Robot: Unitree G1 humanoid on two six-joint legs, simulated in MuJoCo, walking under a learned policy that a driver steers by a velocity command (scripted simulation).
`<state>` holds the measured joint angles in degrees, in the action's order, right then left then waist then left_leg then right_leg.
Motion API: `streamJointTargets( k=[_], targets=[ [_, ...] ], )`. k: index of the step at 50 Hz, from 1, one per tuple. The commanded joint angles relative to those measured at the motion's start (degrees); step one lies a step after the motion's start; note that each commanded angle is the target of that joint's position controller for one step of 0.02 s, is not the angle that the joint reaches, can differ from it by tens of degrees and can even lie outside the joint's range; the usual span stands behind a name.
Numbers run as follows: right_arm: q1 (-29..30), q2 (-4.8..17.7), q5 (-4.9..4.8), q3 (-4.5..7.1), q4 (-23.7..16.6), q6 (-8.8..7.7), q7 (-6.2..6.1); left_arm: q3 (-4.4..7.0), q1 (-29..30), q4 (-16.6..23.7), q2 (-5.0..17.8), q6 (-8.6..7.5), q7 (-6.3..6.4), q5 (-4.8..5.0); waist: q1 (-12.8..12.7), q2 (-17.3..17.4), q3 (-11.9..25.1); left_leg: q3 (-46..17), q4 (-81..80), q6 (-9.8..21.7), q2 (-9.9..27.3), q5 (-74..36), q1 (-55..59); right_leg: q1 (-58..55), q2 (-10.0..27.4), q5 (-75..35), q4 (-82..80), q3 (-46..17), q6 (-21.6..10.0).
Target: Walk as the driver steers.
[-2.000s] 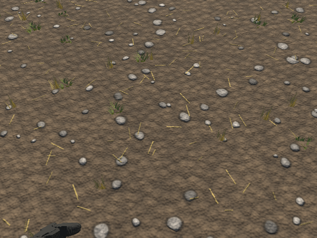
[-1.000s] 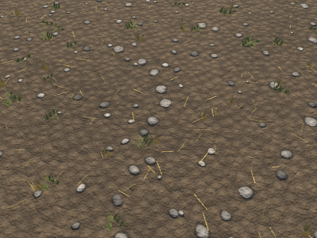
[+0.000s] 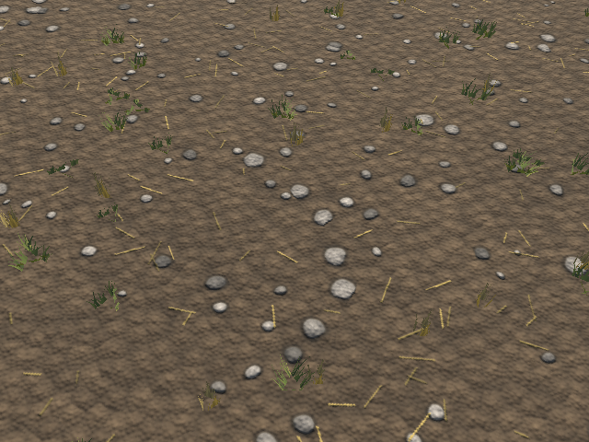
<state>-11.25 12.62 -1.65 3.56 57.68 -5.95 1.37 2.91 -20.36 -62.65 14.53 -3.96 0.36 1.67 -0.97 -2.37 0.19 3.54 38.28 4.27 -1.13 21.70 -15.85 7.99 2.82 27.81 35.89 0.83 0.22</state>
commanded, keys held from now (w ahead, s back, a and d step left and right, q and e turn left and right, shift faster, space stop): w+q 0.66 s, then q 0.34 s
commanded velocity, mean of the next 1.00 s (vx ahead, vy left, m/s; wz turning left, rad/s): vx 0.39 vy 0.00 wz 0.46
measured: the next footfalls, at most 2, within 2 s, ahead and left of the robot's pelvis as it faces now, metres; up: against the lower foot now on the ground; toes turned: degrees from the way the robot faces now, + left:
right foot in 0.40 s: +0.37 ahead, -0.10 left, +0.00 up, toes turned +12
left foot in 0.90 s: +0.48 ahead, +0.24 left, +0.00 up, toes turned +31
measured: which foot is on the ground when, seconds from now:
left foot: down 0.00-0.42, up 0.44-0.88, down 0.90-1.00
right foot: down 0.00-0.02, up 0.04-0.38, down 0.40-0.90, up 0.92-1.00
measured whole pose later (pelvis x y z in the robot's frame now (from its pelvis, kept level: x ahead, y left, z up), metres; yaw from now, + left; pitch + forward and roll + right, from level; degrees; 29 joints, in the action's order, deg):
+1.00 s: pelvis +0.39 +0.10 +0.00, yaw +31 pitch +2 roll -2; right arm -7.1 16.7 0.0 4.8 39.7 -1.2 1.6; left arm 4.1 -6.9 -49.7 17.7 -2.6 1.0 0.5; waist -0.7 -0.7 -4.9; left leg 0.4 33.8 4.4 -1.8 7.7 -28.4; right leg 23.3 2.3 31.0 68.7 0.7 3.0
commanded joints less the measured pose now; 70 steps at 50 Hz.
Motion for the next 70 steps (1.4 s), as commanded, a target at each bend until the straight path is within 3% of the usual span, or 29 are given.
streamJointTargets(
  k=[1,2,4,6,11,16,18,20,21,22,23,24,25,28,36,40,43,44,45,46,47,48,50,51,53,61,67,69,70],
  targets=[
    [-20.7,15.5,0.46,4.48,3.8,-0.45,0.00,1.01,13.5,8.9,7.3,-2.27,-0.01,-1.27,11.2,16.3,4.4,-26.1,-16.7,8.6,13.7,-25.4,28.8,25.7,-2.4,-26.5,28.3,2.6,-1.5],
    [-20.0,11.4,0.62,2.51,3.3,-0.23,0.49,0.43,11.1,8.9,4.6,-3.33,-0.36,-1.43,8.5,19.2,6.0,-39.0,-19.9,13.1,21.3,-36.5,34.0,37.5,-5.0,2.4,36.3,-2.5,-1.3],
    [-13.3,6.0,1.11,0.48,1.2,-0.18,0.45,0.57,14.3,10.2,4.9,-3.81,-1.39,1.10,5.4,7.5,-1.0,-30.5,-19.8,12.8,19.8,-32.6,28.6,44.5,0.4,-0.3,41.6,-4.0,-3.1],
    [-9.8,5.7,0.81,-0.28,-0.3,0.03,0.11,1.07,14.8,10.5,4.8,-3.44,-1.10,-0.06,2.9,3.8,-4.3,-22.8,-23.3,9.7,16.4,-32.2,21.4,41.7,3.4,-8.0,32.0,-2.6,-2.7],
    [-9.6,9.0,1.32,0.32,-2.0,1.18,-2.64,0.26,23.0,14.3,1.5,-2.66,-0.96,-0.94,2.8,7.2,-6.3,-13.3,-28.9,7.0,8.8,-29.2,7.1,26.0,-1.6,-23.6,3.8,1.6,1.4],
    [-11.8,9.8,-0.12,1.60,-1.6,0.99,-3.16,1.07,27.0,17.6,5.2,-2.26,-1.20,0.13,2.2,9.5,-5.9,-17.6,-28.5,5.1,12.6,-24.0,9.4,18.6,-2.0,-30.4,-7.4,-2.5,0.6],
    [-10.4,10.1,0.05,2.19,-2.4,1.53,-3.23,2.09,23.4,17.1,7.6,-2.66,-1.12,-0.03,-0.2,9.5,-3.2,-17.9,-22.8,4.0,13.2,-32.2,12.4,13.8,-2.4,-26.8,-7.9,-2.6,-0.9],
    [-8.4,8.5,0.99,1.75,-4.5,2.14,-2.90,4.05,9.1,13.7,11.1,-2.77,-0.49,-0.47,-6.8,8.2,7.1,-15.4,-4.6,1.3,7.8,-37.9,7.6,-6.4,-0.9,-23.1,-7.3,-3.5,-4.0],
    [-9.3,5.4,2.51,0.75,-6.4,2.27,-2.73,4.74,-0.1,13.0,14.9,-2.54,-0.07,-1.30,-8.7,0.2,16.7,-12.2,12.7,-0.3,2.4,-19.6,-2.2,-22.0,10.3,-15.6,-6.9,-15.4,-6.9],
    [-17.6,-0.9,-0.15,-0.66,-7.8,1.45,-2.55,4.71,-0.5,12.3,16.5,-2.33,-0.87,-2.34,-3.0,-20.8,22.5,-10.7,29.9,-2.0,-3.6,13.3,-20.6,-33.2,22.4,-1.5,-18.1,-44.0,-15.1],
    [-15.2,6.5,-1.31,0.78,-6.8,1.26,-2.69,3.07,3.6,13.5,9.8,-2.62,-1.05,-1.83,-3.5,-12.6,15.1,-13.5,36.9,-1.5,0.8,11.4,-25.1,-26.3,19.9,7.1,-21.9,-43.8,-13.1],
    [-10.2,9.3,-1.34,1.61,-8.2,1.27,-2.67,2.28,7.9,14.2,6.8,-2.72,-0.98,-1.17,-3.2,-7.3,7.2,-11.5,37.1,-0.8,3.3,5.7,-26.7,-17.2,18.3,5.2,-22.4,-33.5,-10.6],
    [-8.5,8.7,-0.79,1.71,-8.4,1.50,-2.89,2.03,11.4,14.3,6.4,-2.74,-1.08,-1.41,-1.4,-2.1,3.5,-10.4,35.5,-0.8,6.1,1.1,-23.6,-8.7,16.2,-2.8,-23.3,-26.0,-9.6],
    [-8.8,5.8,-0.39,2.15,-9.4,3.00,-2.50,1.85,14.3,13.0,5.1,-2.89,-0.98,-2.43,1.9,-4.1,0.4,-9.7,30.3,-1.0,10.0,-2.5,-17.5,2.5,12.8,-11.8,-27.5,-13.5,-9.5],
    [1.9,5.2,0.72,1.50,-15.3,3.89,-1.04,3.25,12.7,12.2,9.4,-2.36,0.70,-2.43,0.8,0.3,-3.6,-6.1,10.7,-4.0,10.0,-19.7,-20.7,2.3,11.7,-32.2,-28.9,5.0,-10.4],
    [6.7,6.0,0.93,1.50,-18.4,4.32,0.69,3.83,9.9,12.1,11.9,-0.49,1.31,-1.06,-0.9,-1.5,-2.0,-1.6,1.4,-3.4,7.1,-20.3,-15.7,-2.4,12.4,-41.4,-22.5,8.9,-8.3],
    [2.2,9.2,1.27,3.03,-19.1,4.84,1.34,4.44,11.2,12.7,13.3,0.94,1.63,0.68,2.6,-2.6,1.4,1.1,-4.4,-0.3,2.9,-14.7,-9.1,-6.7,13.1,-51.8,-10.5,9.9,-5.5],
    [-4.5,11.7,1.34,4.47,-17.3,4.73,1.07,4.18,11.2,12.9,12.3,1.35,1.59,0.80,5.9,-0.5,4.8,1.9,-8.7,1.5,0.0,-18.6,-0.2,-5.1,10.7,-51.0,-0.4,11.1,-3.5],
    [-9.9,17.1,1.32,6.36,-16.4,4.86,-0.22,3.48,7.9,13.1,10.2,1.37,1.27,-1.02,7.3,7.7,8.2,-6.1,-10.5,4.2,4.5,-38.9,12.2,4.7,7.0,-35.7,15.2,12.4,0.6],
    [-7.5,22.8,2.10,6.65,-18.1,5.06,-1.24,1.34,3.6,15.4,3.3,0.92,0.67,-4.41,0.4,21.4,12.4,-29.4,-7.8,14.1,18.6,-59.9,27.1,25.9,-2.5,11.7,35.9,9.6,4.8],
    [-7.7,20.3,2.68,5.66,-20.8,4.47,-0.23,1.54,3.5,15.2,7.0,0.29,0.11,-2.37,3.6,15.0,24.6,-41.7,-13.5,20.1,23.8,-48.7,29.4,28.4,-3.9,14.4,44.3,-3.7,4.0],
    [-5.4,17.1,2.51,4.82,-21.5,3.95,0.29,2.28,8.8,16.4,9.5,0.41,0.12,-0.16,4.5,8.9,19.5,-35.7,-15.6,17.5,20.9,-41.0,25.6,31.9,-2.2,8.5,44.9,-5.1,2.6],
    [0.4,13.3,0.99,3.76,-21.7,4.06,-0.44,2.32,11.5,16.3,9.0,1.17,1.46,-1.37,1.8,4.6,9.7,-26.8,-17.6,11.8,15.5,-29.0,12.1,31.5,1.6,-0.3,36.8,-5.2,1.7],
    [2.4,12.4,1.48,3.39,-22.3,4.38,-0.88,2.71,11.5,16.5,9.9,1.95,1.84,-1.76,0.2,5.8,8.1,-25.0,-19.0,10.9,14.0,-27.2,6.1,27.8,2.1,-2.4,33.9,-5.5,1.4],
    [3.1,12.9,2.69,3.45,-23.3,4.37,-1.43,2.82,10.6,16.7,9.4,2.83,1.99,-2.13,-0.9,7.1,8.5,-23.6,-20.0,10.8,12.6,-29.3,1.7,24.0,0.7,-5.1,31.0,-5.1,1.4],
    [1.8,13.7,1.50,3.72,-24.6,5.93,-3.54,2.13,15.5,19.0,7.5,3.57,2.31,-2.09,0.9,8.8,7.0,-26.5,-20.3,8.7,9.2,-11.7,1.1,24.6,-2.1,-11.3,14.5,-7.3,4.2],
    [1.9,7.9,3.21,0.80,-23.2,6.25,-2.69,1.10,12.8,18.1,5.8,2.68,0.92,-1.93,1.5,10.0,7.6,-23.4,-16.8,7.9,9.8,-15.0,-0.8,11.6,-0.1,-11.3,2.8,-4.1,3.0],
    [-0.5,5.7,3.26,-0.40,-21.0,5.92,-2.04,0.49,11.2,17.4,4.7,2.25,-0.09,-2.68,0.3,7.9,5.9,-20.1,-15.1,4.0,7.0,-11.5,-2.9,2.9,-0.3,-21.8,-10.9,-3.4,0.9],
    [-2.6,5.8,3.93,-0.47,-20.3,5.42,-1.97,0.93,11.9,18.1,8.1,2.19,-0.15,-3.47,2.2,3.8,4.9,-17.2,-11.5,1.0,3.8,-7.2,-3.8,1.4,4.3,-30.0,-12.1,-9.0,-1.1]
  ],
)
